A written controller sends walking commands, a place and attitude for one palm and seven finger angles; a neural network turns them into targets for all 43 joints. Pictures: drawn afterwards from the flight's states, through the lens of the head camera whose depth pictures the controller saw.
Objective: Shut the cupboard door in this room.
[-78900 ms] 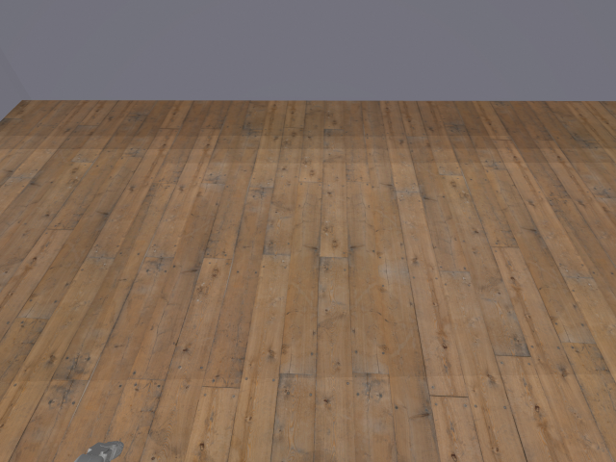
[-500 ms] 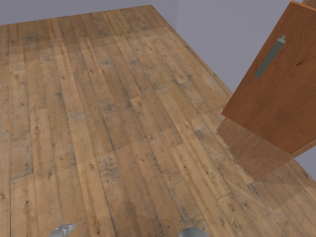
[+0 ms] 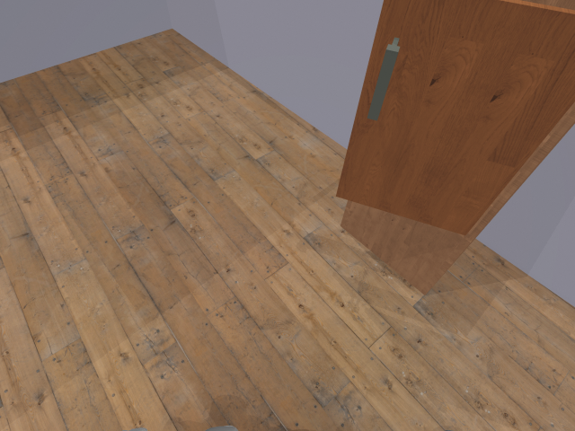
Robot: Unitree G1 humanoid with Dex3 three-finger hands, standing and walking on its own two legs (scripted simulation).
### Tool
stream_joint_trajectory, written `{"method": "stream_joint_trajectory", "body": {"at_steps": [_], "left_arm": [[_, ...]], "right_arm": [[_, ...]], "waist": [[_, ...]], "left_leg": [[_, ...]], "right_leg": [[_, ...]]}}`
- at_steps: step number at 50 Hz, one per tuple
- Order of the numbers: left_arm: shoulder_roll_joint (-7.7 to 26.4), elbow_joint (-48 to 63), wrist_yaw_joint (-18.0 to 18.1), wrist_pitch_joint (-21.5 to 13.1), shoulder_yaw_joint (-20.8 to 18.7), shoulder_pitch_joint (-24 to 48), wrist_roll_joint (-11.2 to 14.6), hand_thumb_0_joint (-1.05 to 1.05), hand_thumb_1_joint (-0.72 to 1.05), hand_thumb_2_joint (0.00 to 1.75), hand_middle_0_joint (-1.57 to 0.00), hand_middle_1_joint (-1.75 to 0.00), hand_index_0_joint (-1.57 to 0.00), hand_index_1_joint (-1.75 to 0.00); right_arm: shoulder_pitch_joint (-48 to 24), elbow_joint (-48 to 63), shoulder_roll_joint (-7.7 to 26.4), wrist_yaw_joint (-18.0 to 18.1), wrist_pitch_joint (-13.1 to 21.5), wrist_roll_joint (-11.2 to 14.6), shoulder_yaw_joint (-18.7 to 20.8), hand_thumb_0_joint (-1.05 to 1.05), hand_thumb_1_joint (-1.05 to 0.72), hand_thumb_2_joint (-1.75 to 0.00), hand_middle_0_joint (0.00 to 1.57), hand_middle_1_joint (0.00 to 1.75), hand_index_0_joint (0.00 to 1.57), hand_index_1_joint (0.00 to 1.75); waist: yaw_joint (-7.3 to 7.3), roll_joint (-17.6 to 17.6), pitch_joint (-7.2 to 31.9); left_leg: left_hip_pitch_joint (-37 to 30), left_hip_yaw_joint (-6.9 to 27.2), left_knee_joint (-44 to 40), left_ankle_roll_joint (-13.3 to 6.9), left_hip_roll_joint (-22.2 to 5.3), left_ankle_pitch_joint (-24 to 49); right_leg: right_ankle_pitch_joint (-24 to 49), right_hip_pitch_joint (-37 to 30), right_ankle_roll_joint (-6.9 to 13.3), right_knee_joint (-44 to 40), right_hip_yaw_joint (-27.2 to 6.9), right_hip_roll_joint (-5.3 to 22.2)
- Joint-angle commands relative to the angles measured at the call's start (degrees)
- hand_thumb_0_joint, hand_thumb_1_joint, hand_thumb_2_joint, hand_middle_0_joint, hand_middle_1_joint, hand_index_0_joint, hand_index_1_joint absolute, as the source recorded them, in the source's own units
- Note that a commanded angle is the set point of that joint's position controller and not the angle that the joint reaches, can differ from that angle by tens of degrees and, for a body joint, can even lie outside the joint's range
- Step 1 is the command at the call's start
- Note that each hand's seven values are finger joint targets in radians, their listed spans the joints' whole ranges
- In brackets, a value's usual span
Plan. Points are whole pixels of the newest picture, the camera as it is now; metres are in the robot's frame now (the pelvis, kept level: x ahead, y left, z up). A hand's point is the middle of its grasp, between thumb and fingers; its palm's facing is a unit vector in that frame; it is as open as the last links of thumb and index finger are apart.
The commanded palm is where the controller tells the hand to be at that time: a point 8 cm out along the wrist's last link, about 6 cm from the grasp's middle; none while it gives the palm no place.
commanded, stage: turn to face it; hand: left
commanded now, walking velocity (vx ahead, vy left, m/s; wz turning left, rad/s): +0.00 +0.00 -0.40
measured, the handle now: (384, 80) +0.76 -0.15 +0.08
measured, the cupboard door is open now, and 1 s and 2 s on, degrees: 27 27 27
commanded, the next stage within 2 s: take the last steps up to it in 0.30 s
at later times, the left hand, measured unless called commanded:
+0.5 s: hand out of the picture +0.12 +0.16 -0.15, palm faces -0.18 -0.95 -0.24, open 7.4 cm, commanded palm none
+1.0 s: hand (230, 365) +0.24 +0.11 -0.15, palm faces -0.32 -0.93 -0.15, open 7.4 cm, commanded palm none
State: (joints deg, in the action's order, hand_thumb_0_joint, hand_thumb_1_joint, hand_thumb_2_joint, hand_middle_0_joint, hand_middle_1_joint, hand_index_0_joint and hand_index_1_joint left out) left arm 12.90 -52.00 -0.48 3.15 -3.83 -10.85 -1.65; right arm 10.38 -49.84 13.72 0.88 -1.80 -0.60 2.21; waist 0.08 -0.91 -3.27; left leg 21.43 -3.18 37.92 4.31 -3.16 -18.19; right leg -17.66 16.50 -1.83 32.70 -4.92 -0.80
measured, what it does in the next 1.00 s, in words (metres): walks ahead, turning right: left foot, then right foot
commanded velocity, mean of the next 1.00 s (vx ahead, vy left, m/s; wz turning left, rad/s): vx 0.18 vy -0.07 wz -0.20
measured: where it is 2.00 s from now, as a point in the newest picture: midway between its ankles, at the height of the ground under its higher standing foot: (332, 422)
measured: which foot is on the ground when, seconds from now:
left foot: up 0.00-0.00, down 0.02-0.40, up 0.42-0.66, down 0.68-1.00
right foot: down 0.00-0.02, up 0.04-0.38, down 0.40-0.68, up 0.70-1.00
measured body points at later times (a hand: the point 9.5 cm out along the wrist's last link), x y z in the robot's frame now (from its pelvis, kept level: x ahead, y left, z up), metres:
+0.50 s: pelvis +0.00 -0.01 +0.01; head +0.03 -0.03 +0.45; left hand +0.13 +0.21 -0.13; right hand -0.03 -0.27 -0.15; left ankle +0.01 +0.10 -0.68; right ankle -0.04 -0.13 -0.73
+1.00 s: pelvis +0.10 -0.05 +0.02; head +0.14 -0.04 +0.47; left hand +0.25 +0.16 -0.14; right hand -0.04 -0.24 -0.12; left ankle +0.07 +0.09 -0.73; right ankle +0.13 -0.23 -0.66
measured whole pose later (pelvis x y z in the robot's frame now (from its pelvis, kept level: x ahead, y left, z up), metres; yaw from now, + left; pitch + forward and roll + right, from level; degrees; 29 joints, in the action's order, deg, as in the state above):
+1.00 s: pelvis +0.10 -0.05 +0.02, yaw -18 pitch +1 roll -2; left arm 12.5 -57.6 -2.3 2.2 -4.4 -9.2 -2.0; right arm 25.7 -61.0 8.2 1.5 2.2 -2.2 1.3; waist 2.6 -1.5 -2.8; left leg 2.8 -11.0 18.5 1.6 -6.3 -15.8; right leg -9.4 32.7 -0.6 50.6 1.8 4.4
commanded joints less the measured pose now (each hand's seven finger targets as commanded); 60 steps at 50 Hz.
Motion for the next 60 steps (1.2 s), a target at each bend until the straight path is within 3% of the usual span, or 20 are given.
{"method": "stream_joint_trajectory", "body": {"at_steps": [1, 6, 13, 17, 18, 19, 20, 22, 25, 32, 33, 34, 35, 39, 44, 52, 55, 56, 57, 60], "left_arm": [[5.08, 6.79, -0.09, -0.51, -1.62, 0.27, 1.15, 0.0, 0.9, 0.9, -0.2, -0.3, -0.2, -0.3], [5.29, 3.84, -1.1, 0.07, -2.24, 1.62, 0.44, 0.0, 0.9, 0.9, -0.2, -0.3, -0.2, -0.3], [2.46, 3.35, -0.91, -0.05, -0.94, 3.15, 0.42, 0.0, 0.9, 0.9, -0.2, -0.3, -0.2, -0.3], [3.74, 1.21, -0.37, -0.75, -1.1, -3.07, 0.45, 0.0, 0.9, 0.9, -0.2, -0.3, -0.2, -0.3], [6.29, 0.59, -0.02, -1.22, -1.51, -4.73, 0.14, 0.0, 0.9, 0.9, -0.2, -0.3, -0.2, -0.3], [11.25, 0.25, 0.61, -1.82, -2.31, -5.38, -0.46, 0.0, 0.9, 0.9, -0.2, -0.3, -0.2, -0.3], [13.19, -0.08, 0.92, -1.96, -2.25, -6.9, -0.01, 0.0, 0.9, 0.9, -0.2, -0.3, -0.2, -0.3], [11.37, -0.65, 1.39, -2.46, -2.52, -4.53, -0.13, 0.0, 0.9, 0.9, -0.2, -0.3, -0.2, -0.3], [7.79, -0.19, 1.28, -2.92, -1.59, -0.36, 0.02, 0.0, 0.9, 0.9, -0.2, -0.3, -0.2, -0.3], [7.97, -1.65, -0.02, -3.09, -2.09, 0.33, 0.16, 0.0, 0.9, 0.9, -0.2, -0.3, -0.2, -0.3], [5.53, -1.47, -0.33, -2.88, -1.55, -0.08, 0.62, 0.0, 0.9, 0.9, -0.2, -0.3, -0.2, -0.3], [1.16, -0.27, -0.92, -2.75, -0.67, -1.31, 1.05, 0.0, 0.9, 0.9, -0.2, -0.3, -0.2, -0.3], [2.67, 2.48, -1.25, -3.04, -0.43, 3.2, 0.37, 0.0, 0.9, 0.9, -0.2, -0.3, -0.2, -0.3], [3.27, -0.5, -2.3, -2.14, -1.74, 1.96, -0.64, 0.0, 0.9, 0.9, -0.2, -0.3, -0.2, -0.3], [0.51, -1.59, -2.37, -1.77, -0.73, 1.64, -0.17, 0.0, 0.9, 0.9, -0.2, -0.3, -0.2, -0.3], [0.36, -0.88, -2.07, -3.15, 0.16, 8.2, 0.12, 0.0, 0.9, 0.9, -0.2, -0.3, -0.2, -0.3], [3.79, -5.6, -1.34, -4.51, -0.9, -5.55, 0.06, 0.0, 0.9, 0.9, -0.2, -0.3, -0.2, -0.3], [7.93, -8.52, -0.68, -5.36, -2.04, -14.71, -0.32, 0.0, 0.9, 0.9, -0.2, -0.3, -0.2, -0.3], [12.85, -10.4, 0.14, -5.84, -3.02, -20.38, -0.09, 0.0, 0.9, 0.9, -0.2, -0.3, -0.2, -0.3], [6.78, -7.36, 1.32, -5.44, -1.34, -7.63, 0.83, 0.0, 0.9, 0.9, -0.2, -0.3, -0.2, -0.3]], "right_arm": [[10.03, 2.26, 15.22, 1.16, 2.24, -1.26, 3.01, 0.0, -0.9, -0.9, 0.2, 0.3, 0.2, 0.3], [2.78, 2.85, 9.02, 1.79, 2.45, -1.56, 1.36, 0.0, -0.9, -0.9, 0.2, 0.3, 0.2, 0.3], [7.11, -1.73, 9.42, 1.34, 1.73, -1.38, 2.4, 0.0, -0.9, -0.9, 0.2, 0.3, 0.2, 0.3], [4.68, -2.2, 9.61, 0.9, 1.19, -0.74, 2.8, 0.0, -0.9, -0.9, 0.2, 0.3, 0.2, 0.3], [4.75, -2.05, 8.01, 0.61, 1.07, -0.24, 2.8, 0.0, -0.9, -0.9, 0.2, 0.3, 0.2, 0.3], [4.03, -0.57, 4.04, 0.35, 0.92, 0.09, 2.11, 0.0, -0.9, -0.9, 0.2, 0.3, 0.2, 0.3], [1.11, 0.74, 3.37, 0.28, 0.26, -0.16, 1.44, 0.0, -0.9, -0.9, 0.2, 0.3, 0.2, 0.3], [1.58, -0.27, 3.52, 0.76, 0.11, -0.56, 1.44, 0.0, -0.9, -0.9, 0.2, 0.3, 0.2, 0.3], [3.3, -2.26, 4.22, -0.18, 1.08, -0.88, 1.57, 0.0, -0.9, -0.9, 0.2, 0.3, 0.2, 0.3], [11.43, -3.99, 2.16, -0.09, 2.98, -1.3, 1.3, 0.0, -0.9, -0.9, 0.2, 0.3, 0.2, 0.3], [15.91, -5.45, 4.52, 0.43, 3.7, -1.47, 1.54, 0.0, -0.9, -0.9, 0.2, 0.3, 0.2, 0.3], [21.01, -6.85, 10.64, 0.91, 4.28, -2.52, 2.83, 0.0, -0.9, -0.9, 0.2, 0.3, 0.2, 0.3], [24.36, -6.75, 13.45, 1.67, 4.21, -2.28, 3.05, 0.0, -0.9, -0.9, 0.2, 0.3, 0.2, 0.3], [13.6, -4.86, 6.89, 2.01, 4.95, -1.77, 1.02, 0.0, -0.9, -0.9, 0.2, 0.3, 0.2, 0.3], [16.37, -7.56, 5.07, 1.64, 5.56, -1.35, 0.98, 0.0, -0.9, -0.9, 0.2, 0.3, 0.2, 0.3], [18.73, -10.3, 4.85, 0.74, 4.62, -1.81, 1.82, 0.0, -0.9, -0.9, 0.2, 0.3, 0.2, 0.3], [15.96, -10.6, 5.19, 0.43, 4.09, -1.07, 2.14, 0.0, -0.9, -0.9, 0.2, 0.3, 0.2, 0.3], [15.45, -10.37, 3.03, -0.15, 4.31, -0.27, 1.78, 0.0, -0.9, -0.9, 0.2, 0.3, 0.2, 0.3], [15.97, -8.44, -1.82, -0.24, 4.44, 0.49, 0.69, 0.0, -0.9, -0.9, 0.2, 0.3, 0.2, 0.3], [10.71, -7.99, 0.23, 0.18, 3.87, -0.09, 1.47, 0.0, -0.9, -0.9, 0.2, 0.3, 0.2, 0.3]], "waist": [[2.76, 20.22, 8.04], [0.25, 10.03, 3.64], [2.34, 12.62, 6.29], [-1.12, 9.82, 6.88], [-1.61, 4.1, 7.18], [-2.04, -10.54, 5.36], [-3.69, -10.66, 3.62], [-1.89, -16.33, 3.8], [0.4, -9.92, 3.44], [3.9, -5.45, 0.85], [5.54, 1.62, 1.75], [6.79, 18.74, 2.72], [8.34, 15.44, 0.75], [2.16, 8.7, -5.13], [1.74, 8.49, -2.26], [3.37, 10.86, -2.96], [-3.21, 5.4, 3.74], [-7.3, -2.87, 9.72], [-7.83, -16.34, 13.61], [-2.59, -8.67, 5.18]], "left_leg": [[-17.55, 23.42, -21.66, -11.34, -23.37, 15.18], [-10.85, 7.95, -19.52, -11.8, -15.92, 24.37], [-15.35, 3.2, -17.05, -12.54, -16.27, 26.93], [-8.88, 0.18, -10.85, -8.88, -14.43, 20.05], [-4.23, -2.05, -6.0, -5.81, -11.44, 12.37], [6.63, -7.95, 3.27, -1.95, -3.59, -6.12], [8.31, -3.4, 13.41, -1.57, -0.99, -16.98], [16.26, 1.3, 23.61, -1.49, -1.09, -14.63], [11.54, 0.35, 22.44, -0.96, -2.55, -7.79], [-11.53, -5.21, -7.97, -2.07, 1.04, 1.82], [-19.84, -0.5, -14.82, -2.71, -1.76, -0.47], [-25.48, 21.17, -22.97, -7.33, -16.92, -11.33], [-22.99, 34.05, -28.71, -12.79, -26.1, -16.25], [-11.72, 15.48, -29.96, -9.12, -19.01, -4.26], [-17.17, 2.41, -28.06, -10.37, -15.38, 10.92], [-17.44, -1.9, -24.01, -10.39, -15.45, 19.4], [-12.91, -5.26, -8.89, -7.3, -11.99, 25.76], [-3.1, -8.22, 4.71, -5.36, -7.54, 16.52], [9.3, -7.25, 22.02, -3.7, 1.66, -17.47], [13.57, 3.36, 34.24, -5.11, -3.96, -8.83]], "right_leg": [[-18.06, 15.27, 0.75, 19.73, 3.46, -2.2], [-8.97, 13.52, -0.67, 33.24, 3.35, 2.25], [-8.73, 6.11, 0.01, 13.75, 8.47, 1.06], [5.65, -7.4, 1.63, -5.68, 9.29, 0.58], [9.47, -12.4, 3.16, -11.85, 3.85, 4.63], [16.54, -15.87, 7.93, -16.53, -11.93, 17.21], [21.94, -10.13, 13.59, -17.47, -15.69, 23.42], [19.62, -14.65, 15.31, -17.09, -15.01, 19.28], [10.18, -10.86, 13.63, -16.67, -5.39, 14.36], [-10.03, 3.44, 11.06, -13.96, -5.03, 9.59], [-10.38, 9.17, 8.76, -5.24, -2.82, 6.26], [-12.58, 19.44, 4.95, 12.25, 4.35, -1.15], [-14.82, 24.0, 4.28, 23.09, 4.31, -0.58], [0.5, 23.2, 2.5, 34.9, 1.47, 4.53], [6.82, 22.58, 1.01, 26.97, 4.75, 4.82], [7.16, 12.22, 2.65, 5.49, 10.13, 3.87], [8.84, -9.89, 4.53, -4.67, 11.36, 0.59], [4.83, -24.43, 6.83, -8.24, 2.57, 8.11], [6.24, -31.73, 12.3, -14.52, -17.01, 22.08], [4.71, -15.37, 14.32, -19.54, -12.54, 21.26]]}}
